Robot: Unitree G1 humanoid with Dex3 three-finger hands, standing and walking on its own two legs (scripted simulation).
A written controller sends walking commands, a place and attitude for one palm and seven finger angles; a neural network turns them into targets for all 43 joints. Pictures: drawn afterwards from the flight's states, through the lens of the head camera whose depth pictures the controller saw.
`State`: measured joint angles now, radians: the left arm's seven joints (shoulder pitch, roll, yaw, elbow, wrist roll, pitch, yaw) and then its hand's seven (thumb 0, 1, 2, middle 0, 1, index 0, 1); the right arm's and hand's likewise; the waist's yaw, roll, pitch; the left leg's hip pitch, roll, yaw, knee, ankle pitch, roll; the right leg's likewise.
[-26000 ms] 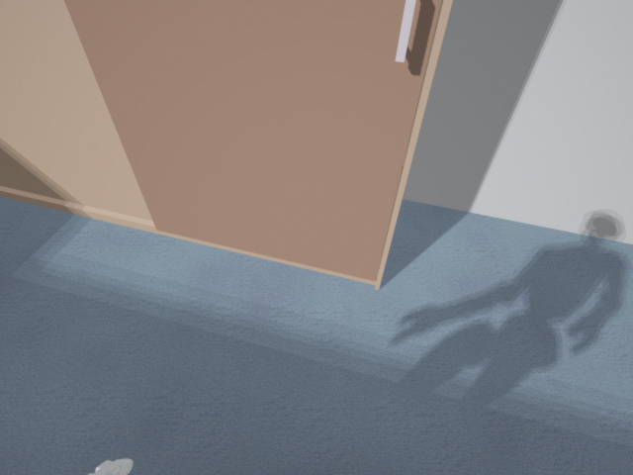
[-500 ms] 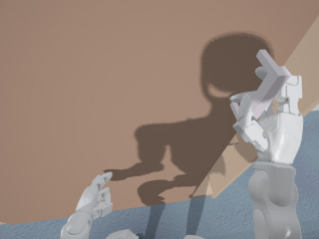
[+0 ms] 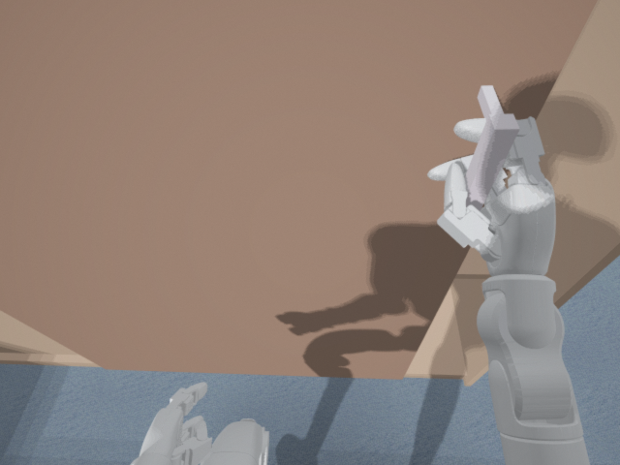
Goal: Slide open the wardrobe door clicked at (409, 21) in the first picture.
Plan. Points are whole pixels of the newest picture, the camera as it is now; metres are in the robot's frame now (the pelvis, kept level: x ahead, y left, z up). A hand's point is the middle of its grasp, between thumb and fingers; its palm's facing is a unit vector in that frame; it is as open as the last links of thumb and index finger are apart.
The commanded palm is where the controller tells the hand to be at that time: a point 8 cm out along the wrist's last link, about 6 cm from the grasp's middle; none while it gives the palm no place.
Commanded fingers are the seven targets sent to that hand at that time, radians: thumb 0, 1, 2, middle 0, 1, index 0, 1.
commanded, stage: step sideways, sliding the door along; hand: right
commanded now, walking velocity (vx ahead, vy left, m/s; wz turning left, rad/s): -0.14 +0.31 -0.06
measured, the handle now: (472, 166) +0.37 -0.17 +0.19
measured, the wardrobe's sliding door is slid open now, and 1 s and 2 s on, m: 0.19 0.22 0.22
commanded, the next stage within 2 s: stop walking and hold the door there in 0.54 s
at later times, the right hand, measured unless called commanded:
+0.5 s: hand (426, 206) +0.33 -0.12 +0.18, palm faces +0.37 +0.93 -0.03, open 6.6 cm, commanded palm +0.30 -0.09 +0.18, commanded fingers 0.00 -0.90 -0.90 0.45 1.40 0.45 1.40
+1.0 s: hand (427, 204) +0.33 -0.12 +0.18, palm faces +0.55 +0.77 -0.31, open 6.1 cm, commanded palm +0.29 -0.16 +0.15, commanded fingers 0.00 -0.90 -0.90 0.45 1.40 0.45 1.40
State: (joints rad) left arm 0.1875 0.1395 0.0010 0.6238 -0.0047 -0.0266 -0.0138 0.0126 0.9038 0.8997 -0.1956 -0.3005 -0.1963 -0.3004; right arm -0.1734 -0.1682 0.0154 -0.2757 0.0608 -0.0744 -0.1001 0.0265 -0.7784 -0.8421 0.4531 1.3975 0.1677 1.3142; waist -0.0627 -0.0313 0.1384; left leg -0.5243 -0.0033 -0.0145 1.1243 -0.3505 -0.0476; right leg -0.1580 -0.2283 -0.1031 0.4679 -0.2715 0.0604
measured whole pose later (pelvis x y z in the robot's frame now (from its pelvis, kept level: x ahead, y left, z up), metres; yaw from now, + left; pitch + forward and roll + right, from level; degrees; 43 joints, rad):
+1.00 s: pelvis +0.00 +0.19 -0.03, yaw -2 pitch -3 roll +1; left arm 0.08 0.28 -0.01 0.63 -0.04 -0.03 0.06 0.01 0.90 0.90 -0.20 -0.30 -0.20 -0.30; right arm -0.31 -0.47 -0.43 0.28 0.07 -0.11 -0.09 -0.15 -0.63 -0.80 0.45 1.40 0.32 1.38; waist -0.02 -0.12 0.12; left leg -0.31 0.02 0.09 0.61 -0.26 0.02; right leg -0.35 -0.10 -0.01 0.96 -0.52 0.04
